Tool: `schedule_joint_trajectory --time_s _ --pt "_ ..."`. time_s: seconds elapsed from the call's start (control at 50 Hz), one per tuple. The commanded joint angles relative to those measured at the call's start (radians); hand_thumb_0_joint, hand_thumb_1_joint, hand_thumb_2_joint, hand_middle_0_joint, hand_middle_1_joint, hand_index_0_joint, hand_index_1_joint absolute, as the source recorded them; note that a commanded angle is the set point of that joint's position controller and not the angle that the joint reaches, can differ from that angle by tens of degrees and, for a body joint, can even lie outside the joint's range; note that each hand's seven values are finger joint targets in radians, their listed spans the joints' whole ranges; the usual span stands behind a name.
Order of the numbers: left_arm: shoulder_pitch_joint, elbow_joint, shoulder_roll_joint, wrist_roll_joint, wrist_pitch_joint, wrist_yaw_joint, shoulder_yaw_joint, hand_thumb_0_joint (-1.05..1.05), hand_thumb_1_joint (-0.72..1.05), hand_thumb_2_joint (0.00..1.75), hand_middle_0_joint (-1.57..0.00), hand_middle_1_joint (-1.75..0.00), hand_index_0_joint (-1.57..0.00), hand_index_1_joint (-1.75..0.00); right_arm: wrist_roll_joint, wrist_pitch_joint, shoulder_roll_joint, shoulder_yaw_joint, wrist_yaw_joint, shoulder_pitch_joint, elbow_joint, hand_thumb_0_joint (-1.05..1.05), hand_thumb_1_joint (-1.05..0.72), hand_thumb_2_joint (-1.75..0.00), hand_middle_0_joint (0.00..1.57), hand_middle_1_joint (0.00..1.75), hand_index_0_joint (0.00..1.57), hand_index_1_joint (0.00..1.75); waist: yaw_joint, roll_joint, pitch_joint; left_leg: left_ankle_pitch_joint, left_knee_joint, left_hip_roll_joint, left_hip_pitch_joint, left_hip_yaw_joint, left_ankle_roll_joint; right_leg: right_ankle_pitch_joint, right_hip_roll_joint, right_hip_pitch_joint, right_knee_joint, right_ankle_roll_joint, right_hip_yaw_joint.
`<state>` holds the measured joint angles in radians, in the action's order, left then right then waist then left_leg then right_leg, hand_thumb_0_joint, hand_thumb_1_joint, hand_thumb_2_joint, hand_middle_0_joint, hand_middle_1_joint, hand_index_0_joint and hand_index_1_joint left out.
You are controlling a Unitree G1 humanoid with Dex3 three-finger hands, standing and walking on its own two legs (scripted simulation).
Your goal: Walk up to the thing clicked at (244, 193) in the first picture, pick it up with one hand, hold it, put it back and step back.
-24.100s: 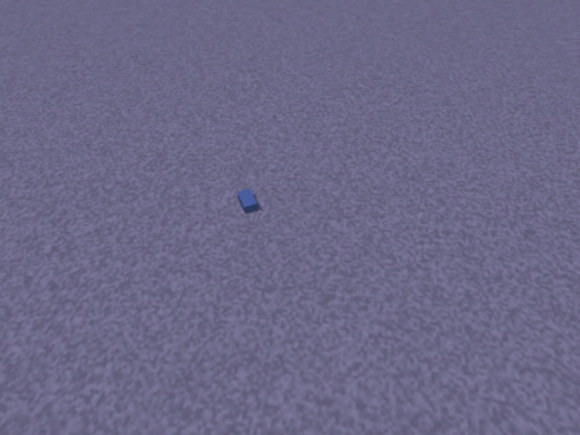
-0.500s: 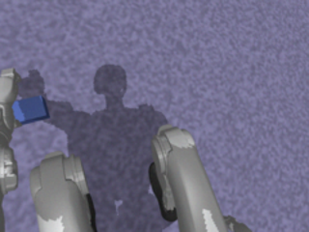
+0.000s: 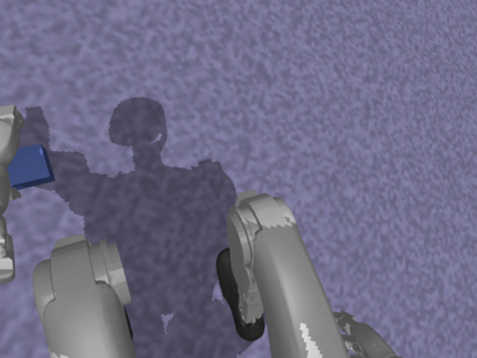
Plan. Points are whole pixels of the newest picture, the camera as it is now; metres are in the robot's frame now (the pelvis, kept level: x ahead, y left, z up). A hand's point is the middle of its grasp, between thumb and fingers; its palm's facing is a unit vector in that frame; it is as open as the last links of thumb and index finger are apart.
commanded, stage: rest palm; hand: left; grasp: from above
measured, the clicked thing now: (14, 170) +0.47 +0.28 -0.29
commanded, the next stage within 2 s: close in 0.78 s
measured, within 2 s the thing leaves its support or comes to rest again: neither
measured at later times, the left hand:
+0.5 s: hand (11, 169) +0.46 +0.27 -0.25, palm faces -0.44 -0.14 -0.89, open 13.5 cm
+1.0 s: hand (15, 172) +0.46 +0.27 -0.26, palm faces -0.43 -0.12 -0.89, open 12.8 cm
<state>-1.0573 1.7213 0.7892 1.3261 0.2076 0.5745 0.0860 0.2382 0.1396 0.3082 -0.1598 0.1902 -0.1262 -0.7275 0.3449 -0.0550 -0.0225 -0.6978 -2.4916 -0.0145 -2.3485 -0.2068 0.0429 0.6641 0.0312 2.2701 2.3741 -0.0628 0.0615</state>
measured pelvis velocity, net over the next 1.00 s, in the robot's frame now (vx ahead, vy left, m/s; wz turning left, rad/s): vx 0.00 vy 0.01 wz -0.08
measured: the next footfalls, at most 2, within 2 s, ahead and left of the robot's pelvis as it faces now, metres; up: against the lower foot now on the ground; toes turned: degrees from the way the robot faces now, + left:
none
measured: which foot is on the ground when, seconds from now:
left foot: down 0.00-1.00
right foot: down 0.00-1.00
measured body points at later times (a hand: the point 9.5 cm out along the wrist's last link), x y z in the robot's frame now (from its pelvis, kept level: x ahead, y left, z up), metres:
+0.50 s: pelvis +0.01 +0.00 -0.01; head +0.28 +0.10 +0.33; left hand +0.48 +0.28 -0.20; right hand +0.02 -0.25 -0.08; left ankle +0.07 +0.13 -0.28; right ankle +0.11 -0.13 -0.28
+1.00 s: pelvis +0.00 +0.01 -0.01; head +0.27 +0.12 +0.33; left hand +0.47 +0.27 -0.21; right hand +0.03 -0.24 -0.07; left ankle +0.07 +0.13 -0.28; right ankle +0.11 -0.13 -0.28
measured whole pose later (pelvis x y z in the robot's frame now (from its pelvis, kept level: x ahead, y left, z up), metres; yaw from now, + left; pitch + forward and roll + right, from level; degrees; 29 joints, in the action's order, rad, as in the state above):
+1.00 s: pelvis +0.00 +0.01 -0.01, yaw -5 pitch +27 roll -15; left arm -1.05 1.82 0.92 1.30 0.20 0.72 0.10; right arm 0.32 0.29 0.35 -0.28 0.32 -0.08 -0.72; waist 0.40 -0.13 -0.16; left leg -0.73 -2.58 -0.01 -2.34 -0.28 0.02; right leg 0.67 0.06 2.22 2.39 -0.08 0.12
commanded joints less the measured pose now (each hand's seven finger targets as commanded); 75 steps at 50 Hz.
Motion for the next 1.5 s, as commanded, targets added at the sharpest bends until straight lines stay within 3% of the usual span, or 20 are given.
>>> schedule_joint_trajectory --time_s 0.0,0.02,0.04,0.12,0.2,0.24,0.28,0.32,0.44,0.52,0.56,0.68,0.84,0.92,1.1,1.16,1.28,1.32,1.4,1.48 --pt "-0.294 -0.073 0.251 -0.012 0.004 0.076 0.05 0.0 -0.39 0.89 -0.21 -0.84 -0.2 -0.85 0.022 0.021 0.285 0.068 0.007 -0.196 -0.003 0.0 -0.89 -0.9 0.2 0.3 0.2 0.3 0.036 0.385 0.576 0.125 0.238 0.008 0.453 0.133 -0.06 -0.179 0.028 -0.311 -0.204 0.085 0.146" --pt "-0.298 -0.087 0.244 -0.007 0.005 0.076 0.037 0.0 -0.38 0.89 -0.21 -0.83 -0.2 -0.84 0.027 0.024 0.288 0.066 0.011 -0.187 0.006 0.0 -0.89 -0.9 0.2 0.3 0.2 0.3 0.04 0.388 0.594 0.134 0.235 0.01 0.476 0.13 -0.059 -0.188 0.03 -0.318 -0.204 0.085 0.15" --pt "-0.295 -0.088 0.276 -0.012 0.007 0.084 0.054 0.0 -0.39 0.88 -0.21 -0.84 -0.19 -0.85 0.026 0.027 0.292 0.062 0.013 -0.189 -0.001 0.0 -0.89 -0.9 0.2 0.3 0.2 0.3 0.039 0.392 0.597 0.133 0.224 0.014 0.463 0.128 -0.06 -0.188 0.032 -0.332 -0.202 0.083 0.149" --pt "-0.267 -0.086 0.257 -0.023 0.008 0.09 0.038 0.0 -0.4 0.91 -0.2 -0.85 -0.18 -0.86 0.043 0.048 0.298 0.051 0.032 -0.192 -0.004 0.0 -0.89 -0.9 0.2 0.3 0.2 0.3 0.052 0.419 0.607 0.172 0.207 0.019 0.489 0.119 -0.054 -0.234 0.037 -0.354 -0.176 0.083 0.161" --pt "-0.251 -0.106 0.322 -0.038 0.015 0.103 0.082 0.0 -0.4 0.89 -0.19 -0.84 -0.18 -0.85 0.051 0.056 0.317 0.04 0.042 -0.212 -0.023 0.0 -0.89 -0.9 0.2 0.3 0.2 0.3 0.05 0.419 0.619 0.21 0.192 0.023 0.488 0.112 -0.055 -0.276 0.039 -0.39 -0.182 0.076 0.169" --pt "-0.236 -0.09 0.297 -0.041 0.019 0.108 0.057 0.0 -0.4 0.88 -0.19 -0.85 -0.18 -0.86 0.054 0.06 0.313 0.033 0.051 -0.194 -0.013 0.0 -0.89 -0.9 0.2 0.3 0.2 0.3 0.052 0.421 0.6 0.194 0.193 0.026 0.47 0.107 -0.055 -0.263 0.045 -0.394 -0.18 0.079 0.169" --pt "-0.198 -0.077 0.325 -0.037 0.016 0.119 0.088 0.0 -0.41 0.9 -0.17 -0.85 -0.16 -0.86 0.058 0.061 0.32 0.03 0.055 -0.21 -0.027 0.0 -0.89 -0.9 0.2 0.3 0.2 0.3 0.045 0.425 0.607 0.216 0.193 0.026 0.484 0.103 -0.05 -0.278 0.044 -0.395 -0.168 0.08 0.181" --pt "-0.228 -0.065 0.297 -0.035 0.02 0.115 0.055 0.0 -0.42 0.9 -0.18 -0.85 -0.16 -0.86 0.061 0.067 0.318 0.028 0.062 -0.192 -0.021 0.0 -0.89 -0.9 0.2 0.3 0.2 0.3 0.064 0.42 0.574 0.21 0.182 0.028 0.473 0.099 -0.051 -0.28 0.046 -0.377 -0.162 0.079 0.182" --pt "-0.222 -0.037 0.337 -0.039 0.023 0.139 0.076 0.0 -0.4 0.89 -0.2 -0.83 -0.19 -0.85 0.069 0.082 0.335 0.008 0.074 -0.192 -0.026 0.0 -0.89 -0.9 0.2 0.3 0.2 0.3 0.071 0.402 0.541 0.188 0.177 0.031 0.447 0.089 -0.055 -0.266 0.052 -0.395 -0.179 0.072 0.19" --pt "-0.224 -0.017 0.312 -0.034 0.021 0.139 0.044 0.0 -0.38 0.87 -0.21 -0.83 -0.2 -0.85 0.071 0.093 0.34 0.004 0.082 -0.167 -0.02 0.0 -0.89 -0.9 0.2 0.3 0.2 0.3 0.084 0.39 0.521 0.171 0.167 0.032 0.441 0.087 -0.057 -0.258 0.054 -0.392 -0.176 0.069 0.193" --pt "-0.235 -0.038 0.321 -0.042 0.022 0.149 0.053 0.0 -0.39 0.87 -0.21 -0.83 -0.19 -0.84 0.064 0.097 0.348 0.008 0.082 -0.162 -0.016 0.0 -0.9 -0.9 0.2 0.3 0.2 0.3 0.074 0.411 0.537 0.183 0.181 0.034 0.463 0.078 -0.051 -0.263 0.054 -0.39 -0.175 0.072 0.199" --pt "-0.247 -0.011 0.311 -0.03 0.015 0.158 0.037 0.0 -0.37 0.85 -0.22 -0.83 -0.21 -0.84 0.073 0.112 0.361 -0.002 0.101 -0.153 -0.012 0.0 -0.9 -0.9 0.2 0.3 0.2 0.3 0.101 0.437 0.491 0.185 0.186 0.035 0.481 0.069 -0.045 -0.263 0.054 -0.372 -0.164 0.072 0.215" --pt "-0.241 0.003 0.306 -0.032 0.004 0.175 0.012 0.0 -0.35 0.83 -0.23 -0.84 -0.22 -0.84 0.075 0.133 0.368 -0.015 0.115 -0.121 -0.008 0.0 -0.9 -0.9 0.2 0.3 0.2 0.3 0.107 0.427 0.484 0.171 0.197 0.041 0.485 0.057 -0.041 -0.256 0.061 -0.382 -0.175 0.072 0.218" --pt "-0.253 -0.004 0.32 -0.03 -0.005 0.187 0.015 0.0 -0.18 0.73 -0.34 -0.78 -0.35 -0.77 0.074 0.141 0.373 -0.022 0.122 -0.113 -0.007 0.0 -0.89 -0.9 0.2 0.3 0.2 0.3 0.107 0.448 0.483 0.175 0.201 0.042 0.5 0.047 -0.036 -0.258 0.057 -0.374 -0.168 0.073 0.222" --pt "-0.257 0.006 0.319 -0.056 -0.022 0.173 0.007 0.0 -0.07 0.63 -0.42 -0.7 -0.44 -0.68 0.065 0.161 0.376 -0.034 0.136 -0.113 0.002 0.0 -0.9 -0.9 0.2 0.3 0.2 0.3 0.125 0.444 0.452 0.179 0.187 0.046 0.486 0.048 -0.038 -0.273 0.057 -0.395 -0.177 0.066 0.217" --pt "-0.26 0.007 0.345 -0.056 -0.024 0.166 0.03 0.0 -0.04 0.58 -0.45 -0.67 -0.46 -0.65 0.059 0.16 0.381 -0.035 0.139 -0.136 0.006 0.0 -0.9 -0.9 0.2 0.3 0.2 0.3 0.121 0.462 0.468 0.202 0.197 0.047 0.5 0.04 -0.037 -0.285 0.057 -0.397 -0.17 0.07 0.222" --pt "-0.235 0.021 0.327 -0.057 -0.017 0.139 0.004 0.0 0.04 0.53 -0.5 -0.63 -0.52 -0.61 0.058 0.154 0.376 -0.043 0.133 -0.121 0.022 0.0 -0.9 -0.9 0.2 0.3 0.2 0.3 0.126 0.445 0.44 0.171 0.2 0.048 0.486 0.035 -0.036 -0.263 0.057 -0.384 -0.17 0.069 0.226" --pt "-0.239 -0.005 0.353 -0.061 -0.006 0.144 0.016 0.0 0.04 0.53 -0.5 -0.64 -0.52 -0.62 0.057 0.151 0.387 -0.041 0.127 -0.132 0.021 0.0 -0.9 -0.9 0.2 0.3 0.2 0.3 0.115 0.458 0.476 0.192 0.207 0.049 0.497 0.035 -0.035 -0.28 0.064 -0.414 -0.181 0.071 0.223" --pt "-0.242 0.001 0.329 -0.061 0.007 0.149 -0.008 0.0 0.11 0.49 -0.55 -0.6 -0.58 -0.58 0.057 0.15 0.38 -0.048 0.126 -0.127 0.032 0.0 -0.9 -0.9 0.2 0.3 0.2 0.3 0.128 0.429 0.441 0.161 0.205 0.05 0.477 0.034 -0.037 -0.262 0.062 -0.402 -0.187 0.068 0.225" --pt "-0.246 -0.026 0.353 -0.055 0.01 0.158 0.001 0.0 0.17 0.44 -0.6 -0.55 -0.63 -0.52 0.055 0.154 0.381 -0.045 0.122 -0.116 0.03 0.0 -0.9 -0.9 0.2 0.3 0.2 0.3 0.113 0.453 0.445 0.15 0.217 0.053 0.501 0.032 -0.032 -0.244 0.061 -0.391 -0.188 0.071 0.226"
